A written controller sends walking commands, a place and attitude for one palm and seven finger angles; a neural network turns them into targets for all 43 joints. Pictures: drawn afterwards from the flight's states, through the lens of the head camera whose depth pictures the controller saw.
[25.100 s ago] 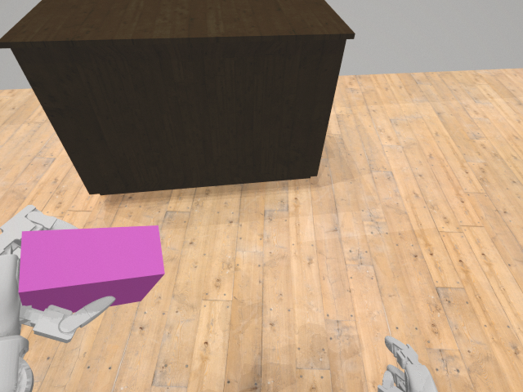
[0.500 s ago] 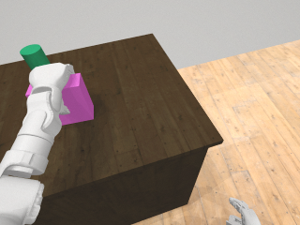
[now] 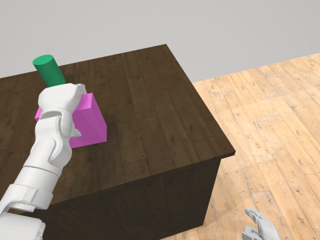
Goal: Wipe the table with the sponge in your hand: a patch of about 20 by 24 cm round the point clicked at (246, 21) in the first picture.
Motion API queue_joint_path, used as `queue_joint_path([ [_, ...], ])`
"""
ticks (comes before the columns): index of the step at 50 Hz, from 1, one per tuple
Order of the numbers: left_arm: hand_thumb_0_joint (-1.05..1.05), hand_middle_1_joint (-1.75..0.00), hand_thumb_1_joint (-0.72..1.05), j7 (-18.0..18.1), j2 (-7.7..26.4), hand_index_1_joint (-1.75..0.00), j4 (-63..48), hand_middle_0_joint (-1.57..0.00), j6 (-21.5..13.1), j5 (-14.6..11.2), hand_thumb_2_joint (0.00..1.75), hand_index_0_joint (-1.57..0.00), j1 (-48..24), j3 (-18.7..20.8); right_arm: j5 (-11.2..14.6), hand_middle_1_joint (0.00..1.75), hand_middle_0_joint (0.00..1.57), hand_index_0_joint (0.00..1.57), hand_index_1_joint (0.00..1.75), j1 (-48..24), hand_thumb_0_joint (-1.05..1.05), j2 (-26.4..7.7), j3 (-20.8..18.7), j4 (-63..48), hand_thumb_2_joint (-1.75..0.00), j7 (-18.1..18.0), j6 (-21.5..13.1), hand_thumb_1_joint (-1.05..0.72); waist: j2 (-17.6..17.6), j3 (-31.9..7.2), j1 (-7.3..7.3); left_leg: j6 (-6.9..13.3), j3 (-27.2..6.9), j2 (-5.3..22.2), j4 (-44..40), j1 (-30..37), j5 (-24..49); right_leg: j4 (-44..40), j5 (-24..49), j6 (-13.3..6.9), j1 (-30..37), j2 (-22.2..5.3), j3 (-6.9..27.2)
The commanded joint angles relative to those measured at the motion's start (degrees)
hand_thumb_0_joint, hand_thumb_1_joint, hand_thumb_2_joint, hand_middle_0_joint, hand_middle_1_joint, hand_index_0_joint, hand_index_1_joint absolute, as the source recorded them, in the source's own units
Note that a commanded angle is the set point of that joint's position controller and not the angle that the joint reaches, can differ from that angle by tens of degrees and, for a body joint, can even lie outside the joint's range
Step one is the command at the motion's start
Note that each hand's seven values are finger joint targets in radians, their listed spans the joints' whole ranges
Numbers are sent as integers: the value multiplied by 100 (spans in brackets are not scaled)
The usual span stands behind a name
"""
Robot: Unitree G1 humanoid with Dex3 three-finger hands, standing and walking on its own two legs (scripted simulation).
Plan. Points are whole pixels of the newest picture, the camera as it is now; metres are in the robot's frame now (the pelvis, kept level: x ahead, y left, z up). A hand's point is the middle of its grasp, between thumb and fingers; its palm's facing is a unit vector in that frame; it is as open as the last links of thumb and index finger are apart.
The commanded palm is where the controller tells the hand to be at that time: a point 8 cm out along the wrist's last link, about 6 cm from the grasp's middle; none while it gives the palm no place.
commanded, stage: wipe back along the middle lane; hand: left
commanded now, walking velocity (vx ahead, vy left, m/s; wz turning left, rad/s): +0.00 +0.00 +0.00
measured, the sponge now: (78, 128) +0.36 +0.26 +0.09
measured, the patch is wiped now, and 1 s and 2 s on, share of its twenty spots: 0.50 0.70 0.75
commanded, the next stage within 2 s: slide across to the third lane in 1.12 s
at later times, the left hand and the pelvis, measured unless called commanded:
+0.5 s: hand (71, 123) +0.34 +0.25 +0.15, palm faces +0.08 -0.02 -1.00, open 10.2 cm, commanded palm +0.29 +0.24 +0.17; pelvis -0.01 +0.00 +0.00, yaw -1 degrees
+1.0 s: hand (72, 138) +0.29 +0.23 +0.15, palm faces +0.15 -0.06 -0.99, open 10.2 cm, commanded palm +0.24 +0.21 +0.17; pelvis -0.01 -0.01 -0.01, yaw -1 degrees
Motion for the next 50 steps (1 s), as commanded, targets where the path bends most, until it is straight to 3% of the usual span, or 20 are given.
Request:
queue_joint_path([
  [1, 0, -160, 10, 1, 972, -160, -640, -120, 88, -14, 130, -120, -1386, 320, 22, 30, 20, 20, 30, -840, 0, -603, -201, -866, -90, -68, -287, -90, -715, -1225, -4, 395, 227, -386, -57, 715, 1879, -196, 2222, -350, 349, 384, -76],
  [5, 0, -160, 10, -14, 963, -160, -645, -120, 164, -2, 130, -120, -1203, 345, 46, 30, 20, 20, 30, -995, 0, -575, -174, -925, -90, -71, -301, -90, -726, -1133, 64, 390, 195, -371, -117, 654, 1622, -263, 1926, -368, 278, 395, -19],
  [7, 0, -160, 10, -26, 694, -160, -648, -120, 186, -18, 130, -120, -1134, 79, 42, 30, 20, 20, 30, -912, 0, -578, -184, -897, -90, -60, -301, -90, -700, -1104, -9, 385, 210, -385, -84, 664, 1630, -222, 1964, -342, 263, 384, -67],
  [10, 0, -160, 10, -28, 996, -160, -697, -120, 209, -30, 130, -120, -741, 448, 44, 30, 20, 20, 30, -1028, 0, -593, -172, -961, -90, -54, -290, -90, -791, -1108, 117, 376, 197, -354, -101, 573, 1568, -223, 1933, -353, 335, 395, 7],
  [11, 0, -160, 10, -44, 598, -160, -733, -120, 227, -78, 130, -120, -705, 75, 38, 30, 20, 20, 30, -982, 0, -558, -158, -994, -90, -51, -299, -90, -827, -1086, 57, 387, 226, -381, -92, 565, 1582, -177, 1937, -324, 342, 383, -71],
  [14, 0, -160, 10, -27, 610, -160, -747, -120, 285, -57, 130, -120, -630, 90, 52, 30, 20, 20, 30, -987, 0, -578, -183, -948, -90, -37, -272, -90, -858, -905, 36, 361, 211, -350, -110, 530, 1400, -220, 1710, -309, 187, 390, -69],
  [15, 0, -160, 10, -35, 637, -160, -859, -120, 318, -89, 130, -120, -453, 173, 65, 30, 20, 20, 30, -1128, 0, -550, -137, -1060, -90, -32, -291, -90, -776, -934, 130, 371, 181, -341, -132, 501, 1374, -222, 1654, -342, 200, 404, -12],
  [16, 0, -160, 10, -31, 446, -160, -816, -120, 336, -104, 130, -120, -433, -22, 50, 30, 20, 20, 30, -1031, 0, -557, -150, -1018, -90, -32, -298, -90, -848, -951, 65, 377, 218, -358, -89, 511, 1414, -175, 1733, -319, 226, 393, -63],
  [19, 0, -160, 10, -29, 449, -160, -1021, -120, 415, -128, 130, -120, -374, -23, 56, 30, 20, 20, 30, -1056, 0, -562, -159, -1030, -90, -21, -279, -90, -811, -935, 73, 370, 224, -353, -79, 507, 1430, -170, 1799, -297, 233, 382, -65],
  [20, 0, -160, 10, -28, 650, -160, -1144, -120, 452, -118, 130, -120, -313, 190, 71, 30, 20, 20, 30, -1202, 0, -540, -138, -1084, -90, -27, -286, -90, -802, -956, 141, 372, 188, -331, -84, 506, 1433, -170, 1747, -331, 224, 402, 4],
  [22, 0, -160, 10, -40, 229, -160, -1163, -120, 511, -124, 130, -120, -228, -193, 69, 30, 20, 20, 30, -1123, 0, -523, -143, -1062, -90, -7, -291, -90, -825, -863, 68, 356, 191, -327, -74, 513, 1432, -131, 1737, -311, 156, 391, -83],
  [25, 0, -160, 10, -26, 453, -160, -1555, -120, 560, -152, 130, -120, 170, 117, 58, 30, 20, 20, 30, -1295, 0, -517, -127, -1176, -90, 30, -311, -90, -807, -1051, 223, 364, 169, -319, -29, 519, 1590, -57, 1937, -342, 302, 411, -17],
  [27, 0, -160, 10, -26, 96, -160, -1657, -120, 604, -164, 130, -120, 353, -203, 58, 30, 20, 20, 30, -1208, 0, -496, -133, -1155, -90, 59, -308, -90, -797, -1021, 156, 346, 183, -315, 13, 543, 1716, 15, 2050, -320, 286, 396, -85],
  [30, 0, -160, 10, 0, 210, -160, -2065, -120, 689, -189, 130, -120, 709, -14, 54, 30, 20, 20, 30, -1403, 0, -467, -108, -1257, -90, 107, -317, -90, -837, -1025, 268, 349, 155, -288, 23, 508, 1724, 49, 2064, -346, 302, 425, -20],
  [31, 0, -160, 10, 5, 25, -160, -2085, -120, 728, -202, 130, -120, 765, -215, 44, 30, 20, 20, 30, -1322, 0, -463, -96, -1251, -90, 99, -327, -90, -918, -1027, 218, 348, 201, -309, 51, 497, 1730, 101, 2065, -312, 317, 398, -81],
  [35, 0, -160, 10, 46, 108, -160, -2467, -120, 894, -204, 130, -120, 941, -79, 55, 30, 20, 20, 30, -1563, 0, -432, -73, -1287, -90, 120, -295, -90, -865, -856, 271, 324, 173, -259, 16, 458, 1641, 89, 1963, -332, 215, 421, -25],
  [36, 0, -160, 10, 54, -101, -160, -2457, -120, 928, -209, 130, -120, 878, -321, 45, 30, 20, 20, 30, -1445, 0, -418, -58, -1279, -90, 104, -318, -90, -948, -860, 221, 338, 217, -286, 64, 477, 1661, 122, 1966, -309, 201, 396, -74],
  [40, 0, -160, 10, 86, 167, -160, -2627, -120, 1023, -197, 130, -120, 1081, -39, 43, 30, 20, 20, 30, -1625, 0, -424, -45, -1289, -90, 82, -285, -90, -909, -848, 297, 324, 182, -257, 42, 471, 1551, 107, 1892, -332, 191, 422, 31],
  [41, 0, -160, 10, 80, -56, -160, -2631, -120, 1033, -195, 130, -120, 1020, -278, 44, 30, 20, 20, 30, -1493, 0, -405, -34, -1291, -90, 71, -306, -90, -977, -906, 227, 330, 231, -284, 99, 483, 1598, 156, 1910, -306, 203, 388, -34],
  [50, 0, -160, 10, 87, 46, -160, -3109, -120, 1042, -248, 130, -120, 1803, -51, 45, 30, 20, 20, 30, -1635, 0, -378, -27, -1356, -90, 126, -302, -90, -840, -833, 309, 312, 193, -237, 159, 453, 1624, 202, 2069, -322, 201, 423, 89],
])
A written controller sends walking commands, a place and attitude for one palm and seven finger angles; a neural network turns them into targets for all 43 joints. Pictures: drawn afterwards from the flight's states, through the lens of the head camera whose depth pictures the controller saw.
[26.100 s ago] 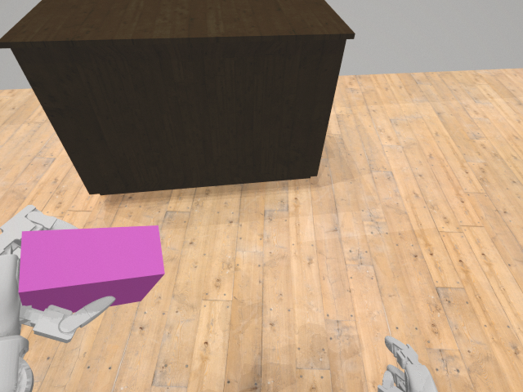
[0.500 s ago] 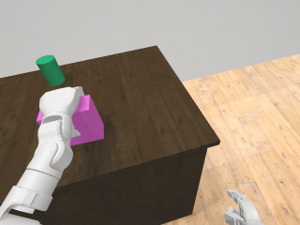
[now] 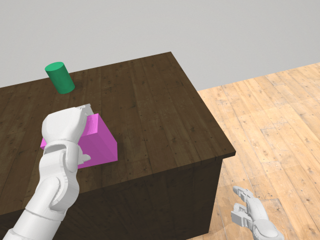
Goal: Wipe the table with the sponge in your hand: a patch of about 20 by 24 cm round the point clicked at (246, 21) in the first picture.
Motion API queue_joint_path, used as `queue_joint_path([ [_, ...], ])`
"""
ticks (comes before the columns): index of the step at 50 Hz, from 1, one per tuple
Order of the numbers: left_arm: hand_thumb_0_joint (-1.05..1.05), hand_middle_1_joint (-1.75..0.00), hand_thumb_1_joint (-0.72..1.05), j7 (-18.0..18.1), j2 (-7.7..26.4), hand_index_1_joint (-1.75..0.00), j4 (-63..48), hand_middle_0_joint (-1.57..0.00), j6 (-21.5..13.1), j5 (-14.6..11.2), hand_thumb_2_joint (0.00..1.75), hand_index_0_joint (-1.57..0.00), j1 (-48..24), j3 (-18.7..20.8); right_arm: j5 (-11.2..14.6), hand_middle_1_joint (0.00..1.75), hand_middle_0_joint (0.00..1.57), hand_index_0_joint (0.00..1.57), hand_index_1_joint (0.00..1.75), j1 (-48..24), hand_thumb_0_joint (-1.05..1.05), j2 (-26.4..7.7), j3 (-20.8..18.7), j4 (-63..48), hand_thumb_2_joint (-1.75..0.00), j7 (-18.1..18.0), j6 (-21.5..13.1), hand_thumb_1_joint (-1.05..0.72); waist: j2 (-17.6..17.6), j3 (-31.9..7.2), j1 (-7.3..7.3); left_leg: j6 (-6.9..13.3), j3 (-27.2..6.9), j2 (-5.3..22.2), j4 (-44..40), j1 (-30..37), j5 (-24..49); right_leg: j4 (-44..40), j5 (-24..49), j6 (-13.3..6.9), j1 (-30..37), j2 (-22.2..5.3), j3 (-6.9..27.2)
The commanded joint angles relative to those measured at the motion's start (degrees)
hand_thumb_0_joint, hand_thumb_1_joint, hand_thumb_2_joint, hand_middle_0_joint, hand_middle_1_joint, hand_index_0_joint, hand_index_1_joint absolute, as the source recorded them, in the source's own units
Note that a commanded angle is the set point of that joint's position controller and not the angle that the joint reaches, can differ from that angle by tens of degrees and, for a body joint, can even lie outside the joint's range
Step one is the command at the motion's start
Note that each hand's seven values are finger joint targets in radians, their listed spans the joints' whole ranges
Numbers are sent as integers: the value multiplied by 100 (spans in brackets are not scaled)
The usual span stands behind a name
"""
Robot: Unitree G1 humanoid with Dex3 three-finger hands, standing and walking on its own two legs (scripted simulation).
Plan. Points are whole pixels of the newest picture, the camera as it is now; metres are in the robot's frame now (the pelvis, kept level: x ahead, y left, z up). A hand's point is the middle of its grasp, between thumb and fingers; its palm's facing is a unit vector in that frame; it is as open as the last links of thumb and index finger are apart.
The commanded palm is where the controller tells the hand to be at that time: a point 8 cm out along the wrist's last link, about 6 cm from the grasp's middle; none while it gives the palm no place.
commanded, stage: wipe back along the middle lane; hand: left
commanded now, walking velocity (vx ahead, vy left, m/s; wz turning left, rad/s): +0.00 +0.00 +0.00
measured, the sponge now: (87, 149) +0.30 +0.24 +0.10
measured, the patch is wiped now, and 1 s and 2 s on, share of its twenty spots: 0.70 0.75 0.90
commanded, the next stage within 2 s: slide across to the third lane in 0.12 s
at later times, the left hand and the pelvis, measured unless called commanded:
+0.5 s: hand (84, 147) +0.26 +0.21 +0.15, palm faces +0.17 -0.07 -0.98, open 10.2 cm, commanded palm +0.23 +0.18 +0.20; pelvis -0.01 -0.01 +0.00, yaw +0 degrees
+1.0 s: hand (117, 140) +0.28 +0.13 +0.16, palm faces +0.18 -0.20 -0.96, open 10.2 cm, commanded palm +0.25 +0.14 +0.21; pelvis -0.02 -0.02 +0.00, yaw -1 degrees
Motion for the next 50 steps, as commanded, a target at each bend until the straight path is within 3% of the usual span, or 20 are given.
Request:
queue_joint_path([
  [1, 0, -160, 10, -231, 193, -160, -688, -120, 41, -355, 130, -120, -89, -8, 12, 30, 20, 20, 30, -1024, 0, -487, -217, -1071, -90, -12, -322, -90, -1093, -771, -2, 382, 150, -296, -117, 380, 1805, -273, 2310, -250, 322, 379, -93],
  [5, 0, -160, 10, -163, 387, -160, -867, -120, 25, -374, 130, -120, 300, 275, 15, 30, 20, 20, 30, -1140, 0, -502, -253, -1073, -90, 9, -318, -90, -1093, -639, 69, 380, 116, -258, -127, 361, 1701, -303, 2256, -272, 259, 413, 19],
  [8, 0, -160, 10, -112, 230, -160, -1068, -120, -31, -462, 130, -120, 689, 168, 9, 30, 20, 20, 30, -1002, 0, -500, -283, -1089, -90, 33, -319, -90, -1128, -628, 50, 375, 145, -265, -106, 303, 1737, -260, 2355, -227, 343, 371, -51],
  [10, 0, -160, 10, -59, 435, -160, -1260, -120, -37, -443, 130, -120, 874, 406, 7, 30, 20, 20, 30, -1123, 0, -501, -290, -1121, -90, 31, -336, -90, -1076, -596, 102, 384, 145, -256, -93, 325, 1650, -284, 2252, -251, 283, 414, 79],
  [16, 0, -160, 10, 62, 204, -160, -1301, -120, -110, -416, 130, -120, -164, -30, 1, 30, 20, 20, 30, -1001, 0, -448, -253, -1079, -90, -76, -487, -90, -1026, -462, -41, 395, 162, -275, -152, 391, 1320, -412, 1658, -227, 37, 369, 1],
  [17, 0, -160, 10, 85, 287, -160, -1142, -120, -139, -430, 130, -120, -146, 67, -1, 30, 20, 20, 30, -998, 0, -473, -288, -985, -90, -87, -493, -90, -1047, -421, -41, 394, 119, -258, -191, 408, 1289, -461, 1669, -230, 49, 373, 24],
  [21, 0, -160, 10, 77, 33, -160, -1226, -120, -246, -352, 130, -120, -926, -365, -2, 30, 20, 20, 30, -1090, 0, -392, -238, -999, -90, -126, -681, -90, -988, -605, -63, 407, 157, -314, -227, 565, 1143, -507, 1356, -236, 23, 356, 14],
  [25, 0, -160, 10, 69, 68, -160, -1244, -120, -299, -341, 130, -120, -1207, -348, 0, 30, 20, 20, 30, -1341, 0, -372, -227, -930, -90, -71, -731, -90, -845, -681, -12, 384, 96, -296, -345, 688, 1172, -556, 1429, -300, 136, 391, 83],
  [26, 0, -160, 10, 79, -80, -160, -1146, -120, -333, -337, 130, -120, -1203, -487, -30, 30, 20, 20, 30, -1196, 0, -341, -231, -907, -90, -53, -772, -90, -1012, -731, -4, 379, 143, -316, -316, 652, 1254, -516, 1458, -274, 176, 357, -30],
  [30, 0, -160, 10, 143, -15, -160, -1242, -120, -364, -352, 130, -120, -1386, -380, -18, 30, 20, 20, 30, -1418, 0, -322, -232, -869, -90, 22, -711, -90, -913, -673, 41, 358, 123, -264, -430, 740, 1229, -620, 1429, -317, 195, 392, 63],
  [31, 0, -160, 10, 171, -143, -160, -1125, -120, -379, -370, 130, -120, -1533, -502, -45, 30, 20, 20, 30, -1267, 0, -302, -208, -856, -90, 18, -724, -90, -1135, -674, 15, 356, 172, -294, -422, 675, 1213, -616, 1384, -280, 214, 355, -35],
  [35, 0, -160, 10, 280, 265, -160, -1097, -120, -374, -326, 130, -120, -1919, -99, -36, 30, 20, 20, 30, -1457, 0, -312, -195, -822, -90, -6, -593, -90, -960, -631, 50, 323, 188, -244, -550, 742, 1095, -778, 1167, -334, 214, 389, 155],
  [36, 0, -160, 10, 295, 14, -160, -1065, -120, -395, -354, 130, -120, -2083, -339, -54, 30, 20, 20, 30, -1357, 0, -273, -183, -847, -90, -4, -609, -90, -983, -726, 29, 330, 233, -281, -505, 745, 1174, -717, 1241, -316, 257, 357, 49],
  [37, 0, -160, 10, 323, 183, -160, -851, -120, -400, -363, 130, -120, -2037, -159, -54, 30, 20, 20, 30, -1314, 0, -304, -219, -744, -90, -1, -567, -90, -1047, -668, -1, 317, 210, -250, -515, 750, 1209, -775, 1336, -323, 257, 366, 81],
  [40, 0, -160, 10, 340, 157, -160, -1015, -120, -381, -375, 130, -120, -2035, -152, -31, 30, 20, 20, 30, -1438, 0, -281, -199, -846, -90, 37, -514, -90, -758, -797, 44, 314, 227, -257, -569, 828, 1261, -782, 1385, -363, 356, 395, 178],
  [43, 0, -160, 10, 341, -169, -160, -1009, -120, -380, -427, 130, -120, -1989, -459, -42, 30, 20, 20, 30, -1389, 0, -290, -225, -834, -90, 78, -435, -90, -864, -785, 1, 311, 273, -262, -550, 829, 1345, -786, 1535, -328, 400, 367, 93],
  [45, 0, -160, 10, 368, 8, -160, -1012, -120, -380, -424, 130, -120, -2026, -297, -16, 30, 20, 20, 30, -1429, 0, -289, -218, -870, -90, 84, -446, -90, -869, -737, -2, 316, 251, -244, -576, 842, 1274, -840, 1407, -352, 352, 393, 203],
  [46, 0, -160, 10, 367, -318, -160, -969, -120, -382, -437, 130, -120, -2030, -593, -30, 30, 20, 20, 30, -1370, 0, -272, -221, -875, -90, 94, -457, -90, -893, -750, -24, 331, 290, -269, -551, 837, 1305, -790, 1454, -331, 358, 371, 101],
  [49, 0, -160, 10, 398, -158, -160, -852, -120, -387, -434, 130, -120, -2077, -489, -25, 30, 20, 20, 30, -1337, 0, -321, -266, -804, -90, 104, -372, -90, -932, -699, -52, 321, 292, -252, -564, 835, 1277, -841, 1478, -323, 339, 368, 124],
  [50, 0, -160, 10, 420, 110, -160, -861, -120, -381, -439, 130, -120, -2078, -201, -11, 30, 20, 20, 30, -1401, 0, -318, -251, -853, -90, 80, -373, -90, -905, -706, -3, 328, 262, -242, -618, 827, 1222, -897, 1367, -350, 360, 390, 214],
])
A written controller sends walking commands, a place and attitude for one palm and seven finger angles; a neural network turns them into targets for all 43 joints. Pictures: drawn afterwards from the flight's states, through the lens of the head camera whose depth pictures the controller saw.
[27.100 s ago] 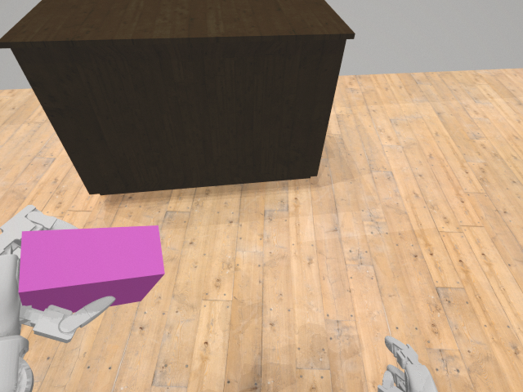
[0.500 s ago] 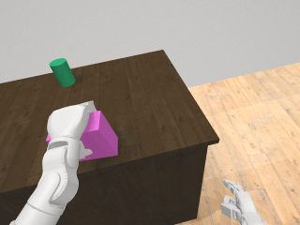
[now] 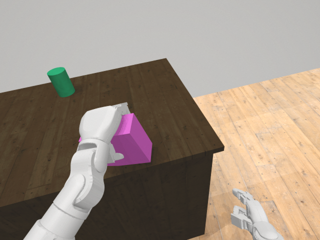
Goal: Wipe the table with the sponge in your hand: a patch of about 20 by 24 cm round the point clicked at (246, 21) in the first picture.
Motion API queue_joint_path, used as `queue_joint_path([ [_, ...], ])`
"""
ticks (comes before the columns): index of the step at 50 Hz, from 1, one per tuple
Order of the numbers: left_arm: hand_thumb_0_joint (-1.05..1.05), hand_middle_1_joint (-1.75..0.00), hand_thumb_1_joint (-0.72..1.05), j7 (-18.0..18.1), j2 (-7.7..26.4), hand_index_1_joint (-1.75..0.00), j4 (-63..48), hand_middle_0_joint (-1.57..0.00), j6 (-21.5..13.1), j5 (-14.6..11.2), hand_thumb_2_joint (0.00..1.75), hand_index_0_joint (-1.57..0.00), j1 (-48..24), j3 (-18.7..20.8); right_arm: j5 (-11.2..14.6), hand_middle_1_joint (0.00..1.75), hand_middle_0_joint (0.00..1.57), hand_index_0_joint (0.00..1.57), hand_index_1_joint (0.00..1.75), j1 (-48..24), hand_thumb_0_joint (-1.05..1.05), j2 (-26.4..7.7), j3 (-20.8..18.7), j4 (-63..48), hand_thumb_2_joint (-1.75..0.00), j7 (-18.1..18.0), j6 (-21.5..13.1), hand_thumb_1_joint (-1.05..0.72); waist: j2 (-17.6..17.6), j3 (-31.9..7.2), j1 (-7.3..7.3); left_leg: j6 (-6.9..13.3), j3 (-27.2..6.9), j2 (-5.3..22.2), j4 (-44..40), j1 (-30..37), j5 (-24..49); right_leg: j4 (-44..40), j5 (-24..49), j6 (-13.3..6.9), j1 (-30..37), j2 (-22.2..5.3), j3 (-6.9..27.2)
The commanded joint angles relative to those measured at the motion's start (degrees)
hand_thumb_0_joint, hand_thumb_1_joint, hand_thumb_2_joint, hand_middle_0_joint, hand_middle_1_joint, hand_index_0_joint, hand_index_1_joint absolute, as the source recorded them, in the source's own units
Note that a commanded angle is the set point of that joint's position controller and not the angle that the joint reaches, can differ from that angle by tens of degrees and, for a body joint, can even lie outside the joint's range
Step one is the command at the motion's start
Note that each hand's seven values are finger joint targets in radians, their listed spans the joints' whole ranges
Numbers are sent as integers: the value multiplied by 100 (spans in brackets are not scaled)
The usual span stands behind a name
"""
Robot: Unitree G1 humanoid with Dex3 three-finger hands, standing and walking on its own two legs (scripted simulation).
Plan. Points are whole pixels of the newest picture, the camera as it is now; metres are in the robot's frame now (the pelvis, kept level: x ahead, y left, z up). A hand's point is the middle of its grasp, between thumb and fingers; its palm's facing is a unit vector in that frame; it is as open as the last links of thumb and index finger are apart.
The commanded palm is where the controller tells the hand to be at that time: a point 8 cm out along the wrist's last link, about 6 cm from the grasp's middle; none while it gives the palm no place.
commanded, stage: wipe forward along the third lane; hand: left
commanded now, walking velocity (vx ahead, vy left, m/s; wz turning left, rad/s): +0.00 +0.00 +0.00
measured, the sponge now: (122, 147) +0.31 +0.15 +0.10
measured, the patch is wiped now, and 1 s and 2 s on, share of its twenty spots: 0.75 0.90 1.00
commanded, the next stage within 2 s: wipe back along the third lane in 1.58 s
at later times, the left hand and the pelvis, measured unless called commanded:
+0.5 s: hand (113, 122) +0.35 +0.18 +0.15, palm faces +0.12 -0.10 -0.99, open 10.2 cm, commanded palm +0.33 +0.19 +0.19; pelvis +0.00 +0.00 +0.00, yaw -1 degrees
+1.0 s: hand (109, 110) +0.40 +0.21 +0.15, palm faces +0.02 -0.03 -1.00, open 10.2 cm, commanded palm +0.38 +0.21 +0.18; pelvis +0.01 +0.00 +0.00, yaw +0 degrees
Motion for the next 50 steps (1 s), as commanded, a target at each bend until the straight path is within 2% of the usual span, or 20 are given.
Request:
queue_joint_path([
  [1, 0, -160, 10, 174, 550, -160, -655, -120, -89, -3, 130, -120, -1743, 531, 27, 30, 20, 20, 30, -1308, 0, -384, -159, -1031, -90, -56, -274, -90, -967, -840, -42, 446, 300, -416, -158, 357, 868, -649, 1116, -164, 44, 193, 121],
  [5, 0, -160, 10, 195, 897, -160, -309, -120, -18, -12, 130, -120, -1896, 879, 60, 30, 20, 20, 30, -1330, 0, -422, -156, -993, -90, -147, -211, -90, -985, -720, -41, 451, 283, -414, -228, 319, 727, -800, 944, -159, -6, 203, 234],
  [7, 0, -160, 10, 189, 719, -160, 207, -120, 29, 18, 130, -120, -2150, 678, 76, 30, 20, 20, 30, -1242, 0, -450, -153, -875, -90, -194, -201, -90, -1058, -571, -145, 436, 323, -400, -239, 266, 573, -814, 760, -138, -156, 184, 138],
  [10, 0, -160, 10, 194, 948, -160, 497, -120, 102, 60, 130, -120, -2359, 875, 99, 30, 20, 20, 30, -1265, 0, -474, -141, -886, -90, -263, -198, -90, -947, -663, -93, 443, 316, -430, -284, 252, 443, -876, 554, -148, -122, 188, 212],
  [11, 0, -160, 10, 181, 717, -160, 655, -120, 136, 97, 130, -120, -2484, 627, 95, 30, 20, 20, 30, -1233, 0, -476, -138, -875, -90, -266, -215, -90, -1027, -704, -121, 453, 343, -447, -251, 247, 515, -813, 665, -141, -97, 176, 156],
  [14, 0, -160, 10, 148, 752, -160, 933, -120, 255, 116, 130, -120, -2444, 670, 94, 30, 20, 20, 30, -1229, 0, -515, -158, -841, -90, -275, -183, -90, -1081, -879, -83, 455, 334, -457, -226, 235, 646, -778, 915, -119, 45, 165, 151],
  [15, 0, -160, 10, 151, 960, -160, 951, -120, 273, 128, 130, -120, -2439, 890, 105, 30, 20, 20, 30, -1247, 0, -516, -154, -860, -90, -279, -192, -90, -1099, -900, -58, 461, 299, -453, -246, 238, 650, -802, 893, -128, 72, 176, 189],
  [18, 0, -160, 10, 98, 711, -160, 1206, -120, 376, 162, 130, -120, -2451, 644, 100, 30, 20, 20, 30, -1207, 0, -546, -174, -807, -90, -257, -195, -90, -1178, -943, -82, 481, 337, -465, -169, 222, 765, -728, 1143, -98, 87, 161, 138],
  [20, 0, -160, 10, 81, 1025, -160, 1286, -120, 446, 211, 130, -120, -2423, 940, 90, 30, 20, 20, 30, -1210, 0, -576, -170, -803, -90, -262, -178, -90, -1126, -963, -31, 477, 293, -472, -181, 186, 855, -712, 1300, -121, 163, 173, 183],
  [24, 0, -160, 10, -3, 801, -160, 1555, -120, 547, 280, 130, -120, -2623, 671, 98, 30, 20, 20, 30, -1181, 0, -591, -187, -715, -90, -262, -161, -90, -1206, -877, -117, 488, 346, -473, -128, 165, 874, -653, 1372, -87, 59, 165, 125],
  [25, 0, -160, 10, -17, 951, -160, 1517, -120, 545, 280, 130, -120, -2642, 829, 106, 30, 20, 20, 30, -1188, 0, -586, -177, -757, -90, -271, -163, -90, -1203, -894, -81, 488, 294, -478, -168, 159, 837, -687, 1293, -106, 70, 180, 158],
  [28, 0, -160, 10, -63, 812, -160, 2081, -120, 581, 345, 130, -120, -3021, 588, 107, 30, 20, 20, 30, -1104, 0, -621, -175, -609, -90, -321, -183, -90, -1344, -692, -193, 497, 347, -481, -155, 84, 622, -724, 1046, -65, -127, 162, 109],
  [30, 0, -160, 10, -71, 1182, -160, 2293, -120, 594, 409, 130, -120, -3139, 886, 93, 30, 20, 20, 30, -1071, 0, -651, -173, -578, -90, -344, -189, -90, -1249, -830, -136, 483, 293, -489, -188, 83, 662, -722, 1082, -96, -45, 171, 156],
  [31, 0, -160, 10, -93, 886, -160, 2464, -120, 615, 396, 130, -120, -3193, 622, 104, 30, 20, 20, 30, -1093, 0, -635, -174, -576, -90, -349, -202, -90, -1259, -811, -177, 492, 340, -500, -160, 78, 670, -680, 1113, -76, -64, 151, 96],
  [33, 0, -160, 10, -130, 969, -160, 2791, -120, 625, 429, 130, -120, -3290, 671, 104, 30, 20, 20, 30, -999, 0, -668, -190, -481, -90, -336, -212, -90, -1302, -852, -202, 483, 343, -497, -112, 56, 713, -666, 1257, -65, -65, 143, 102],
  [35, 0, -160, 10, -195, 1016, -160, 2852, -120, 566, 446, 130, -120, -3298, 764, 99, 30, 20, 20, 30, -954, 0, -666, -186, -522, -90, -339, -203, -90, -1227, -938, -198, 484, 289, -507, -122, 50, 790, -671, 1380, -87, -20, 152, 117],
  [36, 0, -160, 10, -227, 747, -160, 3018, -120, 527, 434, 130, -120, -3369, 505, 103, 30, 20, 20, 30, -901, 0, -672, -183, -517, -90, -345, -206, -90, -1354, -883, -277, 496, 326, -502, -96, 27, 735, -636, 1352, -54, -67, 138, 56],
  [40, 0, -160, 10, -316, 1056, -160, 3418, -120, 251, 467, 130, -120, -3423, 799, 90, 30, 20, 20, 30, -677, 0, -721, -203, -483, -90, -357, -203, -90, -1371, -833, -299, 495, 265, -483, -76, -96, 743, -660, 1505, -56, -108, 144, 92],
  [47, 0, -160, 10, -262, 837, -160, 3599, -120, -132, 481, 130, -120, -3706, 662, 74, 30, 20, 20, 30, -411, 0, -732, -281, -447, -90, -348, -185, -90, -1331, -993, -376, 513, 299, -500, 18, -46, 912, -572, 1772, -62, -103, 159, 1],
  [50, 0, -160, 10, -202, 1076, -160, 3589, -120, -191, 458, 130, -120, -3782, 906, 74, 30, 20, 20, 30, -386, 0, -730, -286, -455, -90, -337, -156, -90, -1341, -1039, -356, 498, 247, -476, -15, -114, 1011, -586, 1939, -78, -28, 162, 9],
])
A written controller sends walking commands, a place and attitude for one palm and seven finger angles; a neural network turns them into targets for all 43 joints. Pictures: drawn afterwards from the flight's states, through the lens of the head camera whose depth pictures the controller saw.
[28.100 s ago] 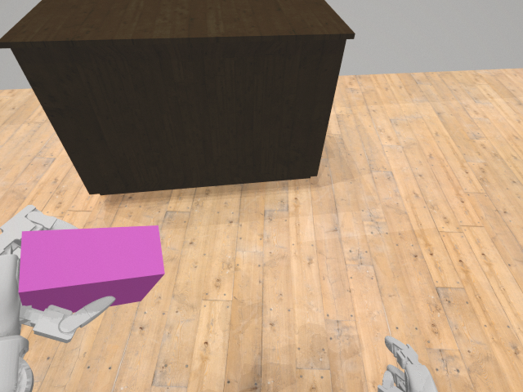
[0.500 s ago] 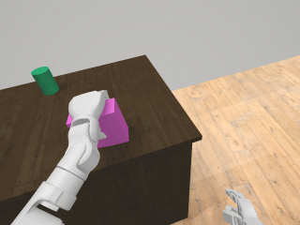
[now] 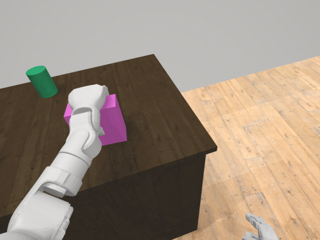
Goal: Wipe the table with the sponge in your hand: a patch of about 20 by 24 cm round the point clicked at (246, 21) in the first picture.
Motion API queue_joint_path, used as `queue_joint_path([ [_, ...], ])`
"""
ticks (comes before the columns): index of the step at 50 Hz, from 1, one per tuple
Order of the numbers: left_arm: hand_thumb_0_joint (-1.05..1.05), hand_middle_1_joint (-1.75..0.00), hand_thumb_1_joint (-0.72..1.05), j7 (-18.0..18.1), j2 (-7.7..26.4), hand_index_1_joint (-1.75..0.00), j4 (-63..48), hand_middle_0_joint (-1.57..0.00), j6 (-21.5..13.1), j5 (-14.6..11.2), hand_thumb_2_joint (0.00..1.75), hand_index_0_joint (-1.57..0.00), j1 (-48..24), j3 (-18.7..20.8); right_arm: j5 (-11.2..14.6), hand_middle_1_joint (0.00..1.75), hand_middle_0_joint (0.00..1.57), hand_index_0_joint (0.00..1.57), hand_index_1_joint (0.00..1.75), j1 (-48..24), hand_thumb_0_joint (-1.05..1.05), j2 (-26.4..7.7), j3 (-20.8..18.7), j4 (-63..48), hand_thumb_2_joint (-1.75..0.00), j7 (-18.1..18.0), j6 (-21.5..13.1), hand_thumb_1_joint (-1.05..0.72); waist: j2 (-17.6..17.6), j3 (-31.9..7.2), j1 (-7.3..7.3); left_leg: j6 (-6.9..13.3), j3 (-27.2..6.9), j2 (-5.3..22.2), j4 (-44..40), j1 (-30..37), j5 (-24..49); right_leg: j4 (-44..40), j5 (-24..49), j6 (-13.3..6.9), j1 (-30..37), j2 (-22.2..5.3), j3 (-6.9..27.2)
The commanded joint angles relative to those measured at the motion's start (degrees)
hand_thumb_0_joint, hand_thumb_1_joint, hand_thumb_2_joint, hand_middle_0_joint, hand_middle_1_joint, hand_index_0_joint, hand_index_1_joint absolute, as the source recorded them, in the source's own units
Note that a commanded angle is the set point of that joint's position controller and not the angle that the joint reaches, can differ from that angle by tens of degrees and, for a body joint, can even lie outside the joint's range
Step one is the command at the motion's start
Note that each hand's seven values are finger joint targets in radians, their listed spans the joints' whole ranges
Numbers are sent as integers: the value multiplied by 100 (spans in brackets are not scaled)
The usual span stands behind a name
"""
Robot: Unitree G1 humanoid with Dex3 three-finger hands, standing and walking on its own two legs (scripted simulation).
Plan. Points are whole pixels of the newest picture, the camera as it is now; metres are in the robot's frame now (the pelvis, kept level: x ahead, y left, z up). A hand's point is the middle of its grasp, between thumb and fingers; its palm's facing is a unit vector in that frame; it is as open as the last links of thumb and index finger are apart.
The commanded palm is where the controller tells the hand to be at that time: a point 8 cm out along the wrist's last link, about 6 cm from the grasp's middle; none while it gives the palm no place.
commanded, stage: wipe forward along the third lane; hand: left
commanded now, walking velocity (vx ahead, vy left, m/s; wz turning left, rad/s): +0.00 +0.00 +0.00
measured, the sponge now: (101, 128) +0.39 +0.21 +0.09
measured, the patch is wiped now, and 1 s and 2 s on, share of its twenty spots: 0.90 1.00 1.00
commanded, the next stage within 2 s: wipe back along the third lane in 0.58 s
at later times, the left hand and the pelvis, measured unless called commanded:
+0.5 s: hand (92, 105) +0.43 +0.23 +0.15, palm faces -0.01 -0.02 -1.00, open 10.2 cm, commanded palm +0.41 +0.23 +0.17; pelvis +0.00 +0.01 +0.00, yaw +0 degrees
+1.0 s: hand (90, 104) +0.43 +0.24 +0.15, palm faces +0.06 -0.01 -1.00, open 10.2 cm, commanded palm +0.39 +0.23 +0.18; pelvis +0.01 +0.03 +0.00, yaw -1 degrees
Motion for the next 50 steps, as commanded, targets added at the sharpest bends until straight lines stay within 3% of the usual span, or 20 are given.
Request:
queue_joint_path([
  [1, 0, -160, 10, 129, 813, -160, -58, -120, -83, 26, 130, -120, -1270, 303, 10, 30, 20, 20, 30, -851, 0, -570, -238, -862, -90, -36, -236, -90, -1211, -766, 1, 416, 318, -467, -73, 302, 1076, -544, 1919, -91, 257, 183, 14],
  [5, 0, -160, 10, 199, 934, -160, -7, -120, -96, 51, 130, -120, -1472, 429, 17, 30, 20, 20, 30, -802, 0, -573, -253, -837, -90, -13, -209, -90, -1172, -860, 3, 410, 266, -459, -109, 257, 1108, -566, 1932, -122, 247, 195, 5],
  [7, 0, -160, 10, 231, 761, -160, 168, -120, -84, 72, 130, -120, -1575, 247, 19, 30, 20, 20, 30, -758, 0, -594, -267, -769, -90, -16, -199, -90, -1120, -786, -45, 416, 315, -468, -87, 286, 1003, -552, 1779, -110, 134, 196, -35],
  [12, 0, -160, 10, 285, 1043, -160, 649, -120, -135, 117, 130, -120, -2093, 400, 6, 30, 20, 20, 30, -644, 0, -626, -276, -646, -90, -79, -200, -90, -1263, -787, -121, 424, 317, -457, -119, 240, 816, -623, 1516, -81, 30, 189, -20],
  [16, 0, -160, 10, 281, 1267, -160, 1102, -120, -270, 188, 130, -120, -2429, 501, 0, 30, 20, 20, 30, -512, 0, -630, -269, -591, -90, -109, -197, -90, -1084, -839, -143, 402, 286, -447, -150, 200, 754, -612, 1347, -101, -3, 190, -22],
  [20, 0, -160, 10, 298, 1238, -160, 1204, -120, -469, 211, 130, -120, -2671, 538, -24, 30, 20, 20, 30, -348, 0, -598, -294, -643, -90, -90, -203, -90, -1061, -1125, -156, 402, 232, -437, -129, 183, 908, -582, 1543, -132, 61, 202, -48],
  [24, 0, -160, 10, 365, 1063, -160, 1483, -120, -565, 242, 130, -120, -2919, 372, -27, 30, 20, 20, 30, -234, 0, -638, -321, -557, -90, -80, -187, -90, -994, -929, -271, 415, 279, -431, -97, 172, 769, -608, 1418, -117, -164, 213, -55],
  [26, 0, -160, 10, 407, 1301, -160, 1656, -120, -645, 270, 130, -120, -2982, 571, -50, 30, 20, 20, 30, -115, 0, -670, -337, -494, -90, -89, -190, -90, -1014, -1015, -267, 408, 234, -423, -96, 153, 837, -568, 1459, -134, -144, 231, -60],
  [30, 0, -160, 10, 462, 1315, -160, 1774, -120, -730, 245, 130, -120, -3177, 608, -52, 30, 20, 20, 30, -59, 0, -632, -344, -484, -90, -83, -184, -90, -992, -1091, -273, 399, 221, -415, -112, 60, 897, -588, 1537, -133, -119, 223, -68],
  [33, 0, -160, 10, 520, 1349, -160, 2029, -120, -741, 309, 130, -120, -3427, 558, -73, 30, 20, 20, 30, 84, 0, -691, -374, -357, -90, -81, -188, -90, -956, -1090, -376, 423, 256, -418, -62, 109, 816, -598, 1467, -111, -248, 232, -55],
  [34, 0, -160, 10, 522, 1332, -160, 2110, -120, -750, 315, 130, -120, -3383, 549, -72, 30, 20, 20, 30, 128, 0, -686, -384, -347, -90, -78, -194, -90, -957, -1138, -371, 423, 261, -414, -55, 90, 833, -592, 1489, -111, -214, 232, -56],
  [35, 0, -160, 10, 505, 1335, -160, 2011, -120, -802, 263, 130, -120, -3243, 647, -80, 30, 20, 20, 30, 111, 0, -652, -390, -404, -90, -64, -204, -90, -900, -1283, -264, 419, 241, -408, -79, 74, 1003, -579, 1659, -144, -68, 231, -54],
  [39, 0, -160, 10, 510, 1049, -160, 1744, -120, -784, 198, 130, -120, -2653, 490, -64, 30, 20, 20, 30, 29, 0, -665, -420, -484, -90, -10, -145, -90, -976, -1255, -238, 440, 289, -390, -61, 171, 1037, -608, 1753, -124, 8, 246, -72],
  [40, 0, -160, 10, 499, 1054, -160, 1549, -120, -804, 119, 130, -120, -2515, 599, -68, 30, 20, 20, 30, -52, 0, -641, -412, -553, -90, -4, -153, -90, -936, -1340, -142, 439, 257, -394, -94, 150, 1148, -605, 1852, -152, 104, 248, -70],
  [44, 0, -160, 10, 553, 746, -160, 1115, -120, -558, -50, 130, -120, -2004, 384, -18, 30, 20, 20, 30, -281, 0, -645, -407, -647, -90, 59, -107, -90, -1010, -1167, -113, 453, 295, -406, -129, 206, 1063, -647, 1735, -116, 128, 266, -113],
  [45, 0, -160, 10, 551, 852, -160, 1027, -120, -488, -122, 130, -120, -1935, 538, 0, 30, 20, 20, 30, -388, 0, -628, -393, -670, -90, 63, -111, -90, -1040, -1116, -54, 449, 247, -396, -167, 168, 1081, -661, 1695, -132, 131, 269, -119],
  [46, 0, -160, 10, 557, 710, -160, 985, -120, -388, -122, 130, -120, -1939, 346, 12, 30, 20, 20, 30, -427, 0, -650, -382, -655, -90, 76, -90, -90, -930, -1035, -107, 442, 266, -403, -162, 228, 1056, -622, 1653, -127, 85, 269, -140],
  [48, 0, -160, 10, 548, 699, -160, 827, -120, -174, -174, 130, -120, -1807, 350, 32, 30, 20, 20, 30, -542, 0, -643, -371, -678, -90, 92, -81, -90, -1011, -1056, -64, 444, 254, -414, -162, 265, 1059, -634, 1616, -125, 99, 275, -157],
  [49, 0, -160, 10, 526, 498, -160, 681, -120, -87, -200, 130, -120, -1891, 179, 35, 30, 20, 20, 30, -607, 0, -627, -367, -703, -90, 100, -82, -90, -991, -1074, -97, 452, 286, -425, -124, 333, 1153, -615, 1745, -124, 99, 273, -166],
  [50, 0, -160, 10, 495, 612, -160, 491, -120, -21, -266, 130, -120, -1823, 338, 40, 30, 20, 20, 30, -703, 0, -598, -342, -768, -90, 104, -84, -90, -968, -1177, -11, 444, 231, -416, -152, 315, 1229, -598, 1791, -143, 184, 270, -170],
])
